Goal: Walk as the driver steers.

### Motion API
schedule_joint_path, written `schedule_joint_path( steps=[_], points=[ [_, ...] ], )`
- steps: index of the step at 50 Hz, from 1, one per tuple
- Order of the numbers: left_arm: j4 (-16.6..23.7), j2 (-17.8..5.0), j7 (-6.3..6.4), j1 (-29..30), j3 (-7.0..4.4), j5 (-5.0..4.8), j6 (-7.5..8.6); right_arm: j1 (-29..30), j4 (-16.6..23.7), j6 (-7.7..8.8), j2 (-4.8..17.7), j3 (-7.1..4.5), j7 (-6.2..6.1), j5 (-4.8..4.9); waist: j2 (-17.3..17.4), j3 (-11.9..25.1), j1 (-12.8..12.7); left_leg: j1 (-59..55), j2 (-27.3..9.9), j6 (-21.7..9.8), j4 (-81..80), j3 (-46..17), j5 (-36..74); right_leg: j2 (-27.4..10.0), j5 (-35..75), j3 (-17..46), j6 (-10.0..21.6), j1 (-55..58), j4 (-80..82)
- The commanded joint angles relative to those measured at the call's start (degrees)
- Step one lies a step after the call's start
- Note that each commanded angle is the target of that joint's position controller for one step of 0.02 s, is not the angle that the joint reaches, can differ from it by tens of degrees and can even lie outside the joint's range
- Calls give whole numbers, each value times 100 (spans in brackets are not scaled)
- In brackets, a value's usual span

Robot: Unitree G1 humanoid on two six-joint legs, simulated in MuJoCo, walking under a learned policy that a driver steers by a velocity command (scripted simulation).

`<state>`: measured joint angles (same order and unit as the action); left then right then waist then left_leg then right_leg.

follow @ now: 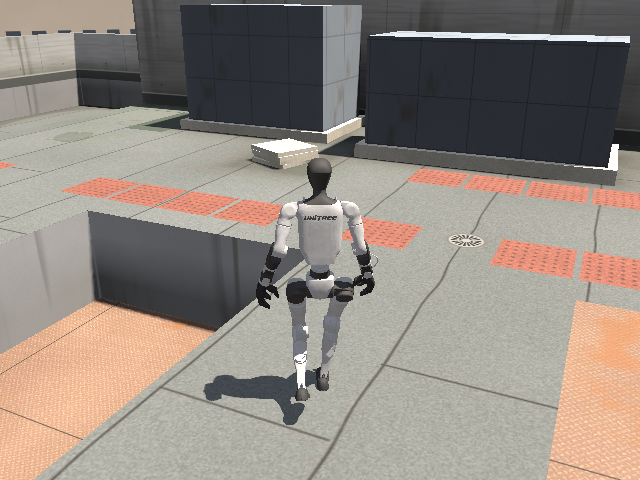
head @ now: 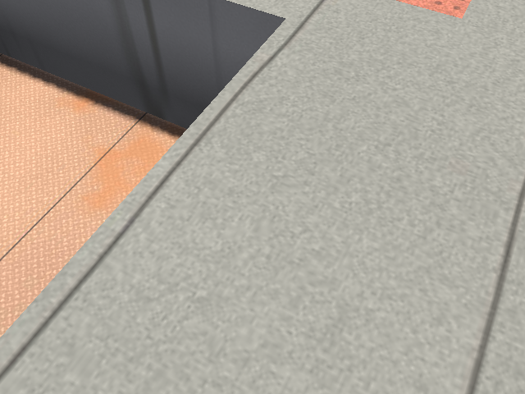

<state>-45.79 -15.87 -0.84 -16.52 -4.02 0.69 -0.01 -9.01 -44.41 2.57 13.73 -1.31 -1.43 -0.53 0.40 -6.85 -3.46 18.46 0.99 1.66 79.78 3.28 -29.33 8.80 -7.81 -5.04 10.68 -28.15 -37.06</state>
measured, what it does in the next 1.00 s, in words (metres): walks ahead, turning right: left foot, then right foot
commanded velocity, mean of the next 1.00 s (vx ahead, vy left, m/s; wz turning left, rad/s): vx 0.04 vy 0.00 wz -0.82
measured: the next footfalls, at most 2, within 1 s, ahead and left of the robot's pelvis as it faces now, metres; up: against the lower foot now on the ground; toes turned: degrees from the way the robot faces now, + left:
left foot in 0.50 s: +0.24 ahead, +0.14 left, +0.00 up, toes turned -40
right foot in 1.00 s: +0.07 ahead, +0.00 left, +0.00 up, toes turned -48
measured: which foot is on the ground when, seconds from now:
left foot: up 0.00-0.48, down 0.50-1.00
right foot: down 0.00-0.52, up 0.54-0.98, down 1.00-1.00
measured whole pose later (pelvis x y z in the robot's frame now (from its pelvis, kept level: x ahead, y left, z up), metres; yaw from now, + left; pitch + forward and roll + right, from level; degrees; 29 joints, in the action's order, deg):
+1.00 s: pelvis +0.13 +0.09 +0.03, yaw -49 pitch +0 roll +0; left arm -39.7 -15.8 -1.3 -6.4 -1.5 1.1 -3.8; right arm -17.0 -43.0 -1.6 16.9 -2.0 0.1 -0.9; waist 0.3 -3.7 3.5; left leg 14.2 -3.2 -0.8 30.9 8.9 -16.5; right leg 1.3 -15.4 0.9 0.7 -11.6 -27.4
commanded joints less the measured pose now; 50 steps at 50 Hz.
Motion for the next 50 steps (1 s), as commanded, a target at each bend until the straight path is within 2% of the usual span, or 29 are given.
schedule_joint_path(
  steps=[1,2,3,4,6,8,10,13,18,21,23,24,25,26,27,28,29,30,32,34,37,39,43,45,47,48,49,50],
  points=[
    [547,-790,104,-73,-219,-57,-125,-485,560,-113,865,-134,-73,-265,528,1111,440,1850,-125,82,351,-955,59,-2157,665,4128,1205,1930,2241],
    [543,-755,104,-44,-207,-48,-112,-339,616,-195,869,-140,-94,-274,434,887,451,1655,-215,92,-223,-928,227,-1942,727,3751,976,1531,2255],
    [496,-773,108,-114,-215,-50,-98,-215,639,-308,843,-126,-111,-257,377,831,412,1342,-261,143,-682,-883,435,-1726,1024,3375,764,1203,2245],
    [460,-858,100,-163,-239,-29,-85,-169,649,-391,728,-91,-127,-234,345,915,387,1129,-241,183,-954,-828,598,-1529,1454,3123,587,1065,2133],
    [488,-1020,89,-181,-303,-12,-74,-151,691,-442,579,-45,-138,-163,235,1203,329,1105,-220,225,-1433,-866,831,-1320,1820,2984,277,1270,1902],
    [534,-1075,111,-164,-346,-44,-135,59,788,-476,591,-51,-133,-123,-46,1288,217,1307,-188,254,-1863,-961,1048,-1186,1110,3135,-32,1504,1912],
    [599,-1114,131,-124,-385,-68,-226,317,863,-509,654,-77,-120,-113,-331,1192,91,1550,-130,272,-2214,-1049,1220,-1059,-107,3401,-231,1683,2060],
    [655,-1152,124,-142,-427,-43,-302,560,888,-475,739,-109,-107,-101,-560,978,-61,1756,-36,251,-2683,-1162,1289,-985,-989,3786,-284,1909,2157],
    [717,-1243,78,-95,-458,27,-297,645,862,-319,878,-132,-105,-36,-772,957,-97,1429,217,35,-3425,-1267,1103,-974,-463,4243,-157,2151,1891],
    [787,-1319,28,113,-462,59,-300,495,819,-244,985,-149,-113,25,-874,959,12,694,419,-91,-4075,-1261,971,-934,140,4493,-186,1874,1733],
    [853,-1318,-2,369,-443,53,-295,196,745,-216,1075,-178,-159,61,-943,936,202,-173,488,-118,-4920,-1241,1078,-782,-41,4642,-408,1438,1736],
    [871,-1282,-5,478,-420,23,-279,41,715,-191,1138,-200,-205,53,-902,886,341,-724,413,-125,-5625,-1248,1408,-608,-540,4635,-614,1113,1670],
    [820,-1115,4,302,-369,-28,-241,64,712,-173,1293,-239,-270,42,-415,944,308,-1385,-21,-190,-6387,-1472,1666,-218,-1873,4247,-911,689,1317],
    [789,-783,49,-182,-285,-65,-205,69,865,-213,1674,-303,-312,12,472,1298,130,-1940,-1368,-501,-6784,-2625,696,283,-2622,3191,-1193,334,33],
    [866,-974,81,-112,-338,-4,-197,527,1070,-260,1963,-305,-256,-87,1043,1076,155,-1503,-2264,-1041,-7089,-3775,524,695,-2710,1922,-1299,-458,-1349],
    [866,-1496,59,195,-431,163,-198,449,954,-297,1574,-256,-215,-117,631,843,189,-1036,-2134,-1262,-6909,-3234,1400,74,-2125,1713,-1364,-420,-2000],
    [820,-1440,-3,143,-438,174,-233,542,957,-318,1295,-185,-181,-72,527,744,108,-861,-1764,-1186,-6647,-2462,2048,-74,-1770,1587,-1320,-314,-2417],
    [729,-1308,-66,-31,-400,147,-298,604,991,-332,1182,-150,-149,-62,513,714,71,-786,-1450,-1105,-6517,-1851,2537,-112,-1545,1462,-1319,-284,-2901],
    [649,-1226,-186,-201,-353,46,-394,567,1083,-360,1098,-104,-162,-81,665,733,96,-872,-1258,-1128,-6363,-1215,3288,-258,-1377,1139,-1366,-406,-3585],
    [742,-1153,-221,85,-293,-16,-429,245,1040,-358,1087,-120,-140,-100,657,675,270,-1205,-1240,-1134,-6290,-891,3527,-465,-1275,947,-1426,-647,-3412],
    [853,-994,-255,466,-207,-16,-449,-270,899,-345,1162,-195,-117,-112,810,667,535,-1718,-1399,-1181,-6177,-759,3980,-682,-1377,752,-1531,-802,-2836],
    [935,-859,-243,628,-149,-7,-453,-535,788,-317,1224,-257,-86,-102,845,775,606,-1913,-1567,-1288,-6060,-765,4459,-692,-1573,739,-1494,-690,-2476],
    [973,-629,-191,720,-36,-42,-458,-444,733,-276,1222,-304,18,-100,948,944,504,-1619,-1671,-1344,-5887,-517,4677,-694,-1772,588,-1296,141,-1479],
    [989,-562,-155,747,14,-67,-451,-425,699,-297,1223,-317,83,-119,1101,1026,503,-1403,-1638,-1328,-5724,-398,4789,-620,-1879,402,-1191,677,-912],
    [952,-437,-83,723,87,-62,-414,-590,543,-338,1200,-299,127,-94,1191,1014,511,-1249,-1565,-1318,-5530,-533,4888,-515,-1774,417,-1064,1176,65],
    [828,-326,-38,508,139,-22,-374,-525,485,-367,1098,-249,146,-43,1053,981,324,-1014,-1450,-1180,-5358,-502,4795,-536,-1116,416,-975,1708,1126],
    [676,-261,22,283,207,70,-302,-580,402,-370,870,-158,170,21,736,1019,180,-470,-1315,-857,-5268,-469,4212,-792,137,629,-897,2673,2428],
    [630,-506,92,108,215,224,-229,-1004,434,-328,374,-9,238,11,-273,1465,324,255,-1024,-464,-4819,-311,2311,-2103,598,1891,-755,3826,2567]
  ],
)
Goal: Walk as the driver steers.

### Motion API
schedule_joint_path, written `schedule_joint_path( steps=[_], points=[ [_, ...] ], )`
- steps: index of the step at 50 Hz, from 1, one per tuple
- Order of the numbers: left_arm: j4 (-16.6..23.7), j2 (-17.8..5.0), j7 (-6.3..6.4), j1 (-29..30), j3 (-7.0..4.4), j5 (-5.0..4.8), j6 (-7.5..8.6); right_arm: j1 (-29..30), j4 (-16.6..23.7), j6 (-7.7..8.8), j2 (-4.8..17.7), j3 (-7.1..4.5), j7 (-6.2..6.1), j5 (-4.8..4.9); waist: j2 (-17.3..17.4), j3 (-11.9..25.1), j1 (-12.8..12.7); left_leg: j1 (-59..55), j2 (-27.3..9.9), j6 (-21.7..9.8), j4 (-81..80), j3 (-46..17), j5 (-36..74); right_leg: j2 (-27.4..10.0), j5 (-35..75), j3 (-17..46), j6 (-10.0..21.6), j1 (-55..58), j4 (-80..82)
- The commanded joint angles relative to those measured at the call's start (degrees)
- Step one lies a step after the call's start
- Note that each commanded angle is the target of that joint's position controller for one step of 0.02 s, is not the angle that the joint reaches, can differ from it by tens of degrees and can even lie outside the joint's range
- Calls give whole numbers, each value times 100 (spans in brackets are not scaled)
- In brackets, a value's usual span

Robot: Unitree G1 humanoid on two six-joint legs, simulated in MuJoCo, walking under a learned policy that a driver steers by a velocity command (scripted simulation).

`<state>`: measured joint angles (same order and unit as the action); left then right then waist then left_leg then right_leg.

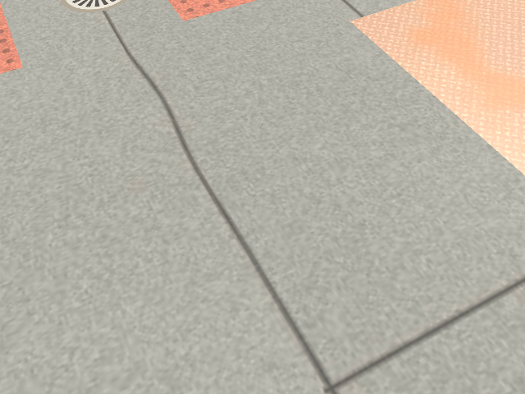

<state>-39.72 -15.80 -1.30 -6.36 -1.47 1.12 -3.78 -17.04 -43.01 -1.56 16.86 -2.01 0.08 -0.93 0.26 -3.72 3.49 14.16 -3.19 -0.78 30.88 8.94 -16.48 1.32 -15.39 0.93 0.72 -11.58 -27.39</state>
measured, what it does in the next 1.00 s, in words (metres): steps on the spot, turning left: left foot, then right foot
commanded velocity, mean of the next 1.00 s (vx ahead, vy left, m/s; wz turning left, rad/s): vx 0.01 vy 0.00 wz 0.30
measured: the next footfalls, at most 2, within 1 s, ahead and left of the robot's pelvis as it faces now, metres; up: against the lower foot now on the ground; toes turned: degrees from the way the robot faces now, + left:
left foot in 0.42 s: -0.02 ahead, +0.11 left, +0.00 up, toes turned +23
right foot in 0.98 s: +0.04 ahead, -0.04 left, +0.00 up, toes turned +19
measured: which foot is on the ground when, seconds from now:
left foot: down 0.00-0.00, up 0.02-0.40, down 0.42-0.98, up 1.00-1.00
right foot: down 0.00-0.42, up 0.44-0.96, down 0.98-1.00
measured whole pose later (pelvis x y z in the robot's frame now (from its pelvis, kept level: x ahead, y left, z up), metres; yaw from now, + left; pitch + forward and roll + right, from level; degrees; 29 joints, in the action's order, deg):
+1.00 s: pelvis +0.00 +0.02 -0.01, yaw +18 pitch +0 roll +0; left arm -44.8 -15.3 -2.1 -16.6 -2.5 0.5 -2.4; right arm -10.4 -41.0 -2.1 15.6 -1.9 -1.1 -1.6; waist 2.6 -1.5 -1.9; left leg 13.5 1.0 -3.6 35.7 5.8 -24.9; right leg 2.7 -23.9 -1.7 4.9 -12.8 -33.2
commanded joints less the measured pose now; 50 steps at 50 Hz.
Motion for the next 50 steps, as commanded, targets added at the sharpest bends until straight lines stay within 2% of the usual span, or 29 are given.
schedule_joint_path(
  steps=[1,2,3,4,6,8,10,14,17,19,20,21,22,23,24,25,26,28,30,32,36,37,40,43,46,47,48,49,50],
  points=[
    [149,-1100,230,-360,-137,65,167,-379,379,80,-141,104,97,83,-1257,703,-149,917,57,26,177,-512,-1221,-2306,3226,1706,888,1244,1088],
    [130,-961,285,-267,-180,34,201,-87,290,-18,419,-48,51,93,-1096,681,-458,473,26,28,1000,-846,-1582,-2117,3200,1206,1210,708,774],
    [132,-870,305,-97,-145,35,215,27,313,-57,660,-173,57,154,-1156,463,-407,879,251,6,1714,-836,-1589,-1961,3343,961,1249,694,789],
    [140,-839,339,-14,-141,26,185,-32,235,-89,811,-277,52,135,-1051,329,-377,1132,306,33,2339,-869,-1465,-1784,3396,643,1166,644,789],
    [182,-621,412,56,-83,-17,170,-324,91,-173,723,-339,61,36,-986,355,-266,1266,319,147,3023,-837,-1238,-1634,3632,164,1057,628,744],
    [207,-505,430,72,-67,11,152,-310,104,-221,564,-333,91,42,-817,365,-288,1424,275,282,3245,-778,-1053,-1639,3142,-32,1068,671,803],
    [180,-477,449,35,-81,46,170,-100,233,-265,447,-324,146,51,-842,278,-359,1569,185,358,2973,-706,-896,-1714,2576,-108,1086,731,875],
    [116,-585,394,-17,-164,85,267,189,519,-315,255,-275,264,39,-904,338,-420,1185,63,260,1955,-548,-832,-1894,2297,-326,1041,666,724],
    [100,-755,291,-17,-259,85,326,239,689,-318,310,-306,310,77,-954,490,-384,723,108,79,1393,-345,-878,-2070,2314,-457,925,526,474],
    [103,-849,218,-4,-317,38,337,198,762,-302,326,-333,324,97,-861,561,-296,368,175,-49,848,-221,-696,-2140,2070,-609,719,414,126],
    [87,-871,185,9,-344,-16,323,46,743,-265,322,-345,311,69,-638,597,-134,-69,249,-131,231,-221,-209,-2060,1676,-850,471,139,-306],
    [13,-807,141,-204,-360,-31,309,-291,627,-184,545,-416,244,-15,82,674,38,-705,152,-276,-563,-856,444,-1727,715,-1135,96,-411,-1264],
    [180,-389,96,-366,-266,21,260,-458,689,-88,1385,-580,133,-52,1780,562,-67,-1285,-1372,-688,-1167,-3166,2266,-912,-1928,-1525,-349,-1906,-2951],
    [623,-388,159,395,-199,101,155,-872,705,-74,1839,-744,128,37,1754,703,303,-1153,-1850,-1669,-1235,-4323,3267,-102,-2614,-346,-430,-2675,-3735],
    [572,-498,189,423,-199,93,138,-773,692,-89,1593,-702,112,59,987,633,221,-1295,-1671,-1730,-1257,-3859,2476,-326,-2149,53,-402,-2899,-4069],
    [483,-555,194,331,-221,26,184,-337,771,-137,1337,-621,63,75,740,346,32,-1020,-1334,-1570,-1301,-3417,1832,-418,-1519,146,-341,-2884,-4008],
    [347,-621,200,186,-240,3,242,194,888,-180,1106,-540,22,70,557,286,-197,-873,-965,-1322,-1324,-2962,1660,-503,-936,165,-319,-2721,-3767],
    [111,-729,184,-238,-277,95,216,507,994,-164,812,-419,-15,115,542,591,-332,-832,-662,-1173,-1196,-2470,2562,-389,-480,28,-349,-2265,-3803],
    [17,-638,149,-434,-254,48,148,337,918,-102,815,-394,10,107,352,756,-323,-902,-620,-1128,-1143,-2333,2946,-324,-414,-6,-377,-2070,-3656],
    [-2,-587,144,-441,-233,9,89,227,858,-75,851,-385,6,75,410,669,-257,-954,-613,-1124,-1224,-2380,2651,-303,-385,-9,-377,-2092,-3317],
    [-241,-418,123,-579,-146,-1,19,424,760,2,330,-115,-58,-53,538,542,-228,-649,-646,-1042,-1555,-2033,1682,-394,-280,-41,-292,-1342,-2159],
    [-292,-361,108,-566,-116,-9,13,457,702,30,286,-65,-72,-99,576,459,-198,-435,-641,-1002,-1610,-1906,1405,-353,-291,-53,-241,-990,-1802],
    [-226,-663,64,-446,-209,-43,32,386,558,13,757,-178,-125,-121,672,167,-120,-405,-882,-1137,-1402,-1954,1427,-106,-723,-109,-89,-999,-1681],
    [-177,-631,19,-541,-217,-69,99,432,508,-18,769,-205,-171,-56,479,194,-190,-743,-1185,-1271,-1073,-1979,2426,-138,-1063,-202,8,-1118,-1640],
    [-128,-496,-5,-695,-206,-120,142,608,480,-9,739,-226,-206,-35,438,368,-293,-949,-1245,-1185,-659,-1748,3181,-85,-1065,-341,122,-858,-1165],
    [-132,-487,-29,-858,-208,-111,155,557,479,-1,829,-267,-189,-49,496,619,-319,-878,-1226,-1093,-763,-1697,1682,4,-1007,-440,252,-526,-796],
    [-167,-547,-73,-1014,-238,-73,167,647,515,22,892,-297,-168,-59,469,627,-422,-327,-1124,-952,-830,-1703,-636,56,-935,-369,452,59,-327],
    [-351,-787,-100,-1507,-331,-25,188,934,638,46,754,-263,-146,-82,-61,421,-669,771,-758,-716,-320,-1462,-2352,-127,-1657,336,762,852,353],
    [-513,-1337,-117,-2301,-495,-11,260,1507,970,74,359,-146,-92,-101,-1353,192,-1058,2433,218,-253,1513,-461,-2540,-1489,-3451,2871,1425,1618,1442]
  ],
)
